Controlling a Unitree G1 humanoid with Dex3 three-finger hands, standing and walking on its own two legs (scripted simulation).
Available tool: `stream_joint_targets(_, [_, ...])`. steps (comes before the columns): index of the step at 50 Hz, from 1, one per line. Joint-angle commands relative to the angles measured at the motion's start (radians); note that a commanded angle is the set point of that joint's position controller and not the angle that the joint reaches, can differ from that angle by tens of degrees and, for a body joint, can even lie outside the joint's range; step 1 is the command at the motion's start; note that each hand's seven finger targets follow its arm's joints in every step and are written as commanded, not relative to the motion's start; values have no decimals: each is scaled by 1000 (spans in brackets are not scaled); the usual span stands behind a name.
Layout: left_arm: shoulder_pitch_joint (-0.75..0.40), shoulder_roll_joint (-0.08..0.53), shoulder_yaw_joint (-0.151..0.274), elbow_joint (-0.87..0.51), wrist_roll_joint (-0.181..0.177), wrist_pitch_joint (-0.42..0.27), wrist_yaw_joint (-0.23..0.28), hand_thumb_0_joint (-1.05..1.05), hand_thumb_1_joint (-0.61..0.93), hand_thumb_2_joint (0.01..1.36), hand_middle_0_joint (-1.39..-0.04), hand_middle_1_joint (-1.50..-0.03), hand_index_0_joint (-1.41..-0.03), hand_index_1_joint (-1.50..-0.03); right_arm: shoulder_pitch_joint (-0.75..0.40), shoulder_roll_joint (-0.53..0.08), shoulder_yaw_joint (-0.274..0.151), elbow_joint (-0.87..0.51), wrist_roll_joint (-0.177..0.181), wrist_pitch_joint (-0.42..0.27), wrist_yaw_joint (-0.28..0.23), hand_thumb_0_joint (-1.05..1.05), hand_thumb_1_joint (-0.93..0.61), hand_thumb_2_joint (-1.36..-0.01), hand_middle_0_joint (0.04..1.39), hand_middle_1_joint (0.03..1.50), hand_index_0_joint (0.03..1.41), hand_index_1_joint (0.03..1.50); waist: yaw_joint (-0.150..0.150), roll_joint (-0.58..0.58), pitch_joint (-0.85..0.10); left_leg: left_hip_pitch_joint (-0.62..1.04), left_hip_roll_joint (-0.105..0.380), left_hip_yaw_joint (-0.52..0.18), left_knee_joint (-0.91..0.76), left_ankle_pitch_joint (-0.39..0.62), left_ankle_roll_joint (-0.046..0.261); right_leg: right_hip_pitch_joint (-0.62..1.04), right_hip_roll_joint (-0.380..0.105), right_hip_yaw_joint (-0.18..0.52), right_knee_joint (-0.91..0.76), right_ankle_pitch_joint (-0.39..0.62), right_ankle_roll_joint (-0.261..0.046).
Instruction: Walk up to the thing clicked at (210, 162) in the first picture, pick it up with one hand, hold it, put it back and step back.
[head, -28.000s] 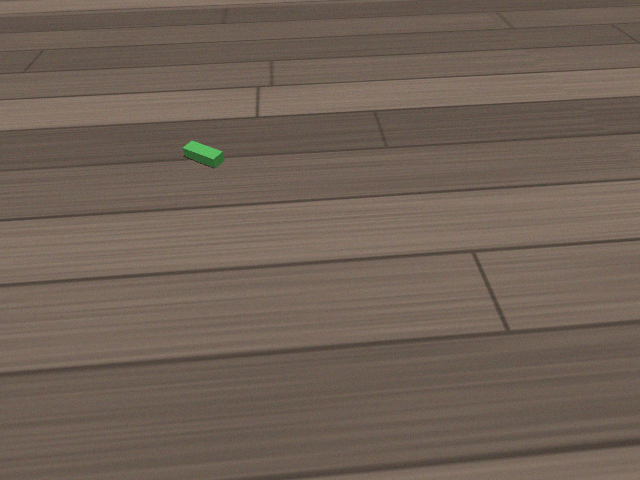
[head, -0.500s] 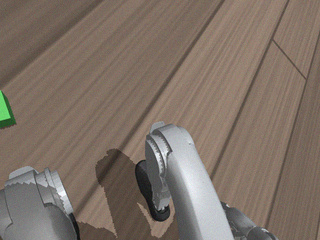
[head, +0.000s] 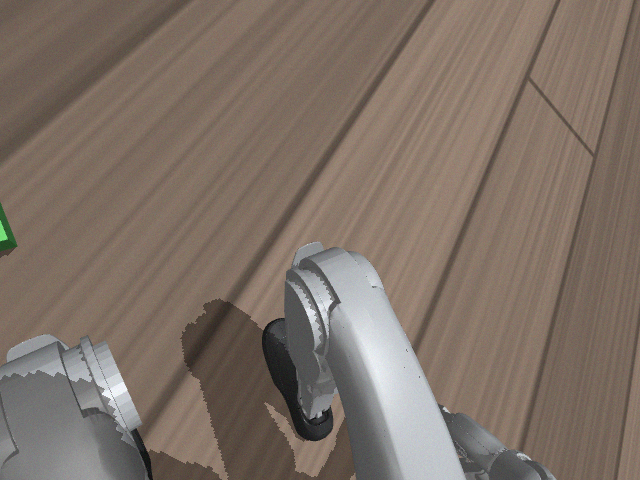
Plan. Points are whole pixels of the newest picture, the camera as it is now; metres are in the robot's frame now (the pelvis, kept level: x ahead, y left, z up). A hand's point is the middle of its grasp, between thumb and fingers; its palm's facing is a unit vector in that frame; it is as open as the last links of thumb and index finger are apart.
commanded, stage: open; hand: left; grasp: from above
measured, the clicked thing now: out of the picture +0.44 +0.33 -0.27
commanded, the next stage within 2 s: withdraw in 0.44 s
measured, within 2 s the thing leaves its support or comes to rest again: neither
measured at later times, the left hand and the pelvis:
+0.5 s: hand out of the picture +0.44 +0.32 -0.23, palm faces -0.46 -0.13 -0.88, open 13.9 cm; pelvis +0.00 +0.00 +0.00, yaw +0 degrees
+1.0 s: hand out of the picture +0.45 +0.35 -0.12, palm faces -0.34 -0.09 -0.94, open 14.0 cm; pelvis +0.00 +0.00 +0.03, yaw +3 degrees
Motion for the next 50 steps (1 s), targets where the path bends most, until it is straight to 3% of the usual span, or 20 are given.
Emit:
stream_joint_targets(1, [-252,233,18,-109,-20,22,44,0,-404,947,-165,-938,-166,-935,176,-326,-100,10,3,-14,3,0,-892,-899,201,301,201,301,-39,519,-635,512,17,140,-272,232,26,341,41,-152,-189,266,-87])
stream_joint_targets(9, [-219,228,26,-114,-47,35,9,0,-527,1025,-69,-1009,-65,-1012,183,-324,-109,6,19,-5,2,0,-893,-900,201,301,201,301,-29,495,-647,486,17,140,-275,239,30,363,40,-141,-203,268,-87])
stream_joint_targets(10, [-239,197,4,-127,-52,30,-1,0,-516,1023,-70,-1019,-69,-1019,180,-324,-105,-9,16,-6,4,0,-892,-899,201,301,201,301,-46,495,-638,493,13,138,-279,242,28,346,34,-150,-196,268,-87])
stream_joint_targets(13, [-237,226,22,-148,-63,17,-6,0,-519,1009,-65,-1013,-64,-1012,189,-331,-112,-2,24,2,-1,0,-892,-900,201,301,201,301,-38,510,-658,517,17,126,-291,253,23,352,34,-154,-196,272,-91])
stream_joint_targets(20, [-259,198,-10,-147,-41,-13,-12,0,-496,1011,-67,-1037,-72,-1030,180,-326,-101,-19,16,12,-1,0,-890,-899,201,301,201,301,-54,517,-618,519,14,133,-285,229,23,329,32,-155,-198,253,-89])
stream_joint_targets(24, [-240,232,12,-118,-24,-15,7,0,-493,1006,-64,-1033,-69,-1026,189,-323,-97,-5,17,13,-2,0,-887,-898,201,301,201,301,-48,515,-612,513,17,133,-283,228,24,331,37,-152,-195,252,-90])
stream_joint_targets(27, [-253,207,-5,-133,-31,-13,17,0,-483,1017,-67,-1031,-71,-1025,176,-328,-97,-18,14,6,-1,0,-886,-897,201,301,201,301,-48,497,-622,515,14,133,-286,231,26,331,36,-156,-202,255,-88])
stream_joint_targets(28, [-226,219,3,-118,-34,-9,24,0,-499,967,-64,-1038,-84,-1016,170,-328,-96,-13,17,6,-6,0,-901,-899,201,301,201,301,-32,499,-641,520,17,134,-289,235,25,348,41,-152,-208,258,-89])
stream_joint_targets(29, [-242,221,-6,-100,-28,-5,25,0,-495,967,-65,-1031,-84,-1010,178,-330,-93,-13,15,0,-2,0,-901,-898,201,300,201,300,-50,493,-616,502,16,137,-271,227,28,335,37,-151,-198,257,-85])
stream_joint_targets(32, [-251,221,8,-149,-39,15,44,0,-490,965,-65,-1025,-84,-1004,181,-322,-95,-15,16,-8,3,0,-899,-898,201,300,201,300,-27,535,-647,523,16,143,-295,233,23,354,39,-143,-206,260,-90])
stream_joint_targets(33, [-246,264,48,-150,-43,26,58,0,-497,967,-64,-1025,-82,-1005,187,-329,-102,-15,13,-11,2,0,-899,-898,201,300,201,300,-22,529,-664,530,20,145,-294,228,24,367,42,-143,-215,261,-87])
stream_joint_targets(34, [-284,255,46,-229,-42,37,59,0,-488,959,-64,-1018,-84,-996,199,-329,-109,-21,18,-17,10,0,-898,-897,201,300,201,300,-9,568,-711,569,16,144,-298,259,18,348,35,-147,-200,280,-89])
stream_joint_targets(37, [-231,228,91,-309,-93,91,71,0,-511,976,-63,-1007,-73,-995,186,-308,-141,-19,38,-15,23,0,-899,-900,201,300,201,300,44,655,-814,621,19,153,-327,287,7,357,36,-137,-200,302,-100])
stream_joint_targets(39, [-247,192,79,-372,-109,131,46,0,-500,969,-63,-998,-75,-984,203,-293,-168,-4,52,-10,37,0,-895,-898,201,300,201,300,48,655,-837,616,14,166,-323,301,10,324,29,-128,-195,312,-101])
stream_joint_targets(40, [-229,195,97,-441,-126,147,34,0,-505,975,-64,-1000,-73,-989,207,-288,-184,-4,67,-1,39,0,-896,-899,201,300,200,300,79,692,-894,642,12,174,-340,322,9,342,28,-118,-203,325,-107])
stream_joint_targets(42, [-205,145,74,-493,-162,181,-12,0,-514,982,-65,-997,-70,-990,201,-277,-211,-3,96,15,42,0,-897,-900,200,300,200,300,102,676,-910,618,7,192,-362,302,16,332,24,-99,-229,306,-109])
stream_joint_targets(44, [-150,46,18,-497,-192,216,-80,0,-513,986,-69,-997,-72,-992,205,-261,-234,5,131,40,40,0,-897,-900,200,300,200,300,108,612,-887,586,4,199,-393,276,23,321,22,-87,-259,285,-110])
stream_joint_targets(46, [-171,-7,-31,-538,-209,229,-166,0,-525,999,-70,-1005,-69,-1005,240,-250,-259,23,160,64,34,0,-902,-902,200,300,200,300,100,562,-886,589,-1,197,-419,251,29,327,20,-73,-281,261,-113])
stream_joint_targets(48, [-191,1,-35,-636,-230,232,-243,0,-520,1000,-75,-1007,-74,-1007,266,-252,-282,8,177,93,21,0,-902,-903,200,300,200,300,110,518,-917,613,-7,198,-453,245,35,367,9,-55,-321,254,-112])
stream_joint_targets(50, [-186,-87,-89,-627,-245,231,-317,0,-535,1012,-78,-1007,-72,-1014,267,-227,-294,7,193,124,6,0,-907,-905,200,301,200,301,103,461,-888,611,-9,192,-487,215,35,368,6,-48,-343,228,-115])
